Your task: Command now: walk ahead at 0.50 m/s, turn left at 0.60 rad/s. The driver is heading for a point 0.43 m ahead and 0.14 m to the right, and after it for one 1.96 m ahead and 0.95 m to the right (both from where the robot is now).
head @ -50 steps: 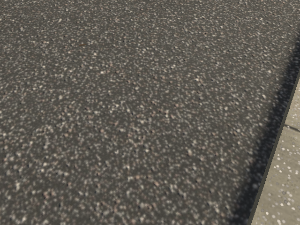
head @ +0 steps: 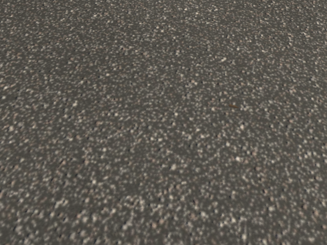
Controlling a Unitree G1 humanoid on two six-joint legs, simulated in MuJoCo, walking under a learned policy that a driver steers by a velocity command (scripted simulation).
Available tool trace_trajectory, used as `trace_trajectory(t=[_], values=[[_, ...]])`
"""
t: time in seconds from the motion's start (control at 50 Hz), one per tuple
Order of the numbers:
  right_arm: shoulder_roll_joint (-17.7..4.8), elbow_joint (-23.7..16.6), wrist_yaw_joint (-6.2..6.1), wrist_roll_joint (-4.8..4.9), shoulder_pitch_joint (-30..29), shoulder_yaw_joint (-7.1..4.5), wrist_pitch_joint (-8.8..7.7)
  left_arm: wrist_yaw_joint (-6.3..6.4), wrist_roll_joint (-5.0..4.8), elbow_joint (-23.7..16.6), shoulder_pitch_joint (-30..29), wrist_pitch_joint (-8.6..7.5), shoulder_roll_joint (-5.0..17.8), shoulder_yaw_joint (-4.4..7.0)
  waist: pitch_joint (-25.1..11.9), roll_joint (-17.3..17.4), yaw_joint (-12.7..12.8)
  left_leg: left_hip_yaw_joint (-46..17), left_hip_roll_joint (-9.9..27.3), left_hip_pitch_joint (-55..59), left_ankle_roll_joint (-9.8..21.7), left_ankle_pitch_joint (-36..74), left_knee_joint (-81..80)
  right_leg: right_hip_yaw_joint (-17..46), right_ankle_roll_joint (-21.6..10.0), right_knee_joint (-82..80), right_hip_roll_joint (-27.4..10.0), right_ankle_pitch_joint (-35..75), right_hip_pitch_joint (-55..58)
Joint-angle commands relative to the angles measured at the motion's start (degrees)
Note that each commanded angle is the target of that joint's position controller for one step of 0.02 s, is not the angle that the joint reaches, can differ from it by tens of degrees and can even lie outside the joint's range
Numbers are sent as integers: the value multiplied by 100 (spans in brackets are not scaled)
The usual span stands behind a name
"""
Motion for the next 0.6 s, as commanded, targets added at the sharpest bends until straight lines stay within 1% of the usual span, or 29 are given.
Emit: trace_trajectory(t=[0.02,0.04,0.08,0.1,0.14,0.16,0.2,0.26,0.28,0.3,0.32,0.34,0.36,0.38,0.4,0.42,0.44,0.46,0.48,0.5,0.52,0.54,0.56,0.6], values=[[-760,-408,-89,-26,-66,-207,-148,7,104,-389,2,-3,586,154,-698,385,122,-1938,1458,1173,1225,1707,-1440,215,113,-564,-215,475,-928],[-777,-349,-134,-13,-18,-203,-158,5,112,-388,-42,43,490,122,-665,347,147,-1725,1423,1040,1226,1914,-1489,152,192,-842,-176,678,-906],[-816,-204,-213,18,155,-209,-171,-11,107,-471,-442,69,314,32,-495,337,13,-1368,1283,914,1097,2001,-1550,87,288,-1711,-110,1424,-920],[-800,-122,-232,19,224,-195,-175,-41,92,-481,-617,64,217,-18,-446,399,-63,-1148,1185,877,984,1911,-1571,43,283,-2197,-66,1909,-805],[-827,10,-236,6,389,-185,-191,-111,29,-520,-979,48,145,-82,-332,509,-253,-901,1102,783,807,1481,-1614,-52,225,-2942,52,2765,-487],[-846,87,-220,6,510,-181,-211,-143,-12,-549,-1125,42,164,-90,-267,527,-340,-907,1167,815,779,1213,-1679,-80,173,-3131,91,3031,-398],[-883,248,-190,10,683,-181,-246,-180,-75,-630,-1351,37,277,-79,-85,541,-441,-983,1384,1158,757,994,-1701,-29,21,-3373,89,3045,-548],[-924,463,-189,0,860,-203,-232,-273,-92,-774,-1552,21,381,-67,104,489,-482,-971,1743,2053,675,1389,-1469,9,-280,-3596,105,2397,-1095],[-947,511,-205,-4,858,-213,-211,-306,-92,-796,-1523,18,390,-66,110,508,-441,-914,1809,2275,617,1730,-1350,-15,-375,-3624,137,2117,-1134],[-972,518,-220,-10,782,-220,-187,-328,-93,-777,-1370,20,429,-51,28,542,-339,-791,1803,2411,534,2371,-1149,-85,-473,-3662,228,1838,-941],[-1028,495,-239,-29,674,-231,-160,-331,-90,-712,-1072,29,525,-3,-206,607,-169,-626,1732,2468,438,3425,-797,-248,-579,-3659,428,1607,-448],[-1049,457,-263,-41,546,-225,-119,-317,-70,-545,-480,41,668,91,-625,578,160,-366,1545,2386,313,4471,-63,-468,-719,-3727,680,1684,447],[-975,360,-314,-91,452,-175,-94,-288,-18,-363,302,57,912,202,-1116,377,532,-104,1250,1825,66,4530,1137,-153,-915,-3689,556,2260,1721],[-629,140,-319,-180,958,-53,-165,-259,94,-398,873,57,1496,324,-1988,-725,399,145,522,-151,-450,2289,3403,2090,-1798,-3613,-833,3167,3898],[-434,224,-276,-215,1158,42,-250,-279,-47,-317,1010,95,1254,270,-2575,-1485,385,-290,-246,-1358,-739,-2130,4793,4090,-2439,-4431,-1558,3482,4843],[-842,125,-213,-66,831,-26,-333,-253,-115,-407,761,131,976,177,-2187,-820,460,-777,134,-1814,-677,-2104,5146,3678,-2159,-4488,-1420,3194,4583],[-869,-22,-201,18,308,-18,-369,-210,-99,-526,412,173,846,143,-1567,-352,435,-671,371,-1901,-661,-1793,4959,2907,-1945,-4469,-1215,3528,3843],[-874,-113,-235,-51,-51,-32,-367,-186,-79,-578,153,212,781,115,-974,123,322,-510,532,-1910,-682,-1607,4602,2336,-1821,-4536,-1002,4271,2998],[-908,-170,-285,-147,-136,-74,-315,-146,-52,-602,74,220,717,91,-837,191,180,-490,693,-1639,-695,-1421,4215,2016,-1727,-4601,-847,4714,2463],[-823,-198,-310,-166,-66,-67,-247,-125,-11,-617,26,244,720,90,-779,49,31,-469,700,-1383,-735,-1344,3977,1885,-1690,-4689,-677,4935,2098],[-712,-167,-334,-161,86,-44,-183,-110,6,-617,-12,262,734,100,-799,-99,-70,-444,690,-1261,-796,-1303,3740,1753,-1690,-4740,-591,5108,1903],[-620,-132,-364,-156,183,-19,-129,-88,10,-611,-31,275,793,122,-842,-188,-125,-392,657,-1193,-865,-1226,3515,1632,-1691,-4755,-526,5318,1744],[-573,-131,-397,-154,184,-5,-88,-56,0,-597,-26,298,888,154,-889,-220,-154,-350,606,-1180,-929,-1090,3244,1545,-1688,-4750,-474,5469,1651],[-547,-153,-446,-172,13,3,-31,28,-59,-568,21,393,1007,198,-1026,-214,-122,-338,506,-1145,-1039,-643,2744,1488,-1581,-4681,-371,5319,1565]])
Keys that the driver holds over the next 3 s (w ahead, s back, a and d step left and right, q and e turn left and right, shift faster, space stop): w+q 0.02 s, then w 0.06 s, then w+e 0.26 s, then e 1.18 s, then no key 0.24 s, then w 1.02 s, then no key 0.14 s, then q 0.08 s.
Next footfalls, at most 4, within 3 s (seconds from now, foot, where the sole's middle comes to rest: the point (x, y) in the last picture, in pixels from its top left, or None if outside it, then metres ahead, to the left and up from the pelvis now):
0.36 right None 0.40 -0.13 -0.77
0.88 left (157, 215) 0.56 0.04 -0.77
1.32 right None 0.39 -0.18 -0.77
1.80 left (168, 218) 0.55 -0.01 -0.77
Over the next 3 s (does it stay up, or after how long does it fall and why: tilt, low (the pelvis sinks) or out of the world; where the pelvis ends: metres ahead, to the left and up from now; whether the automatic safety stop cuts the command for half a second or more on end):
stays up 0.76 -0.43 0.01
